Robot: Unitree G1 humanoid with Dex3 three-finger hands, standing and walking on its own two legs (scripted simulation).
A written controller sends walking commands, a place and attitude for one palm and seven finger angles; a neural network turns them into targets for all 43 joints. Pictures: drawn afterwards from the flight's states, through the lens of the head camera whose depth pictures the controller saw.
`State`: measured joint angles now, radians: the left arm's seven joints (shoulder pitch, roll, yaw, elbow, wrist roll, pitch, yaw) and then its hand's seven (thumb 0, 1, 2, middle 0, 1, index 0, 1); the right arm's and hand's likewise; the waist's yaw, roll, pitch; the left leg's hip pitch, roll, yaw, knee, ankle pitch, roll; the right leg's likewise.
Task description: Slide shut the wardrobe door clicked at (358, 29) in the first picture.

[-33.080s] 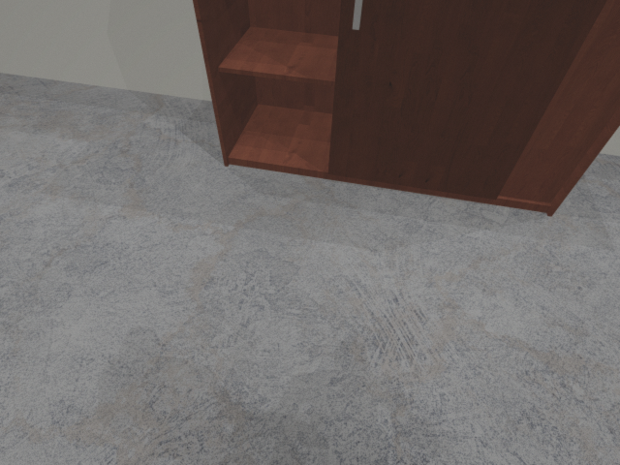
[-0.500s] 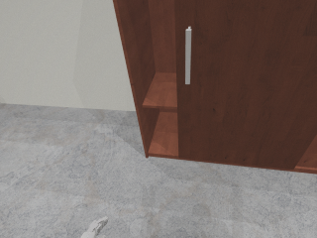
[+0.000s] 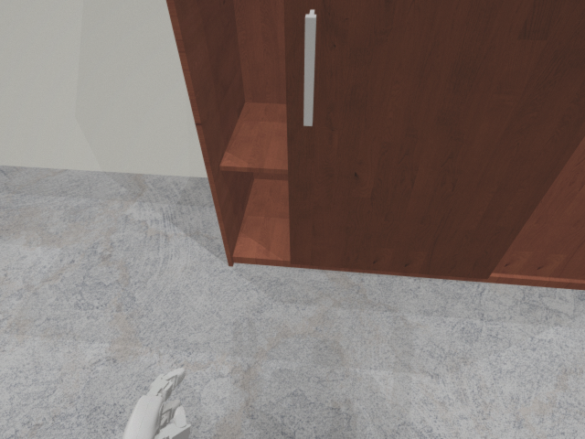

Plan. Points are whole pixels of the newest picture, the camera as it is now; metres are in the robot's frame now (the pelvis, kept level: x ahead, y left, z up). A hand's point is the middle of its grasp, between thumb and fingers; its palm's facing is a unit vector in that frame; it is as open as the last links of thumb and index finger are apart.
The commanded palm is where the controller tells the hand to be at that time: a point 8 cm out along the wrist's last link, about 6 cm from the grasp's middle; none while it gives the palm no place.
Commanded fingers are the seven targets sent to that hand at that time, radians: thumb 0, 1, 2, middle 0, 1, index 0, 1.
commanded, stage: stop stepping back and stand still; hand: right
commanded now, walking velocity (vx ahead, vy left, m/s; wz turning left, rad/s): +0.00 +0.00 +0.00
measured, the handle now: (310, 71) +0.88 +0.01 +0.11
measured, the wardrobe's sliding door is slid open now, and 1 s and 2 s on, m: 0.25 0.25 0.25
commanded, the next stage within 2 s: let the arm hang, fingers relaxed in 0.44 s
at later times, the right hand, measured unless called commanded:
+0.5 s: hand out of the picture +0.24 -0.27 +0.17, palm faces +0.40 +0.80 -0.45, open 7.4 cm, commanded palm +0.18 -0.31 +0.19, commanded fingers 0.00 -0.90 -0.90 0.20 0.30 0.20 0.30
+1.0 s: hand out of the picture -0.01 -0.22 -0.16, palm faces +0.01 +0.98 -0.20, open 7.1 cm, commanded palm none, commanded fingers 0.00 -0.90 -0.90 0.20 0.30 0.20 0.30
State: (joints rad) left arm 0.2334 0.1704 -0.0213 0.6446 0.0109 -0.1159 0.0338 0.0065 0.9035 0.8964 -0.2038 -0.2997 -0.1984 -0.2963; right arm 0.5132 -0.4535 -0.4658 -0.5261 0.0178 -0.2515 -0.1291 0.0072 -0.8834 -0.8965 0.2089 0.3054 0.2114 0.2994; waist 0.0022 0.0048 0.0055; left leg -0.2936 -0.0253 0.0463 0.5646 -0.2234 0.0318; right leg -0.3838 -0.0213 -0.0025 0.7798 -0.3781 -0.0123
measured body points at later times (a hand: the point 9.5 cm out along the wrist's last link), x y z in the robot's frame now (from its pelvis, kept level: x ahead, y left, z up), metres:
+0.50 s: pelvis +0.03 -0.01 +0.01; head +0.03 -0.02 +0.46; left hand +0.20 +0.22 -0.06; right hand +0.21 -0.31 +0.20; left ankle +0.04 +0.11 -0.73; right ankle +0.04 -0.11 -0.73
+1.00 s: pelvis +0.01 -0.03 +0.01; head +0.04 -0.04 +0.46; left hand +0.00 +0.20 -0.14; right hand -0.01 -0.27 -0.15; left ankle +0.04 +0.11 -0.73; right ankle +0.04 -0.11 -0.73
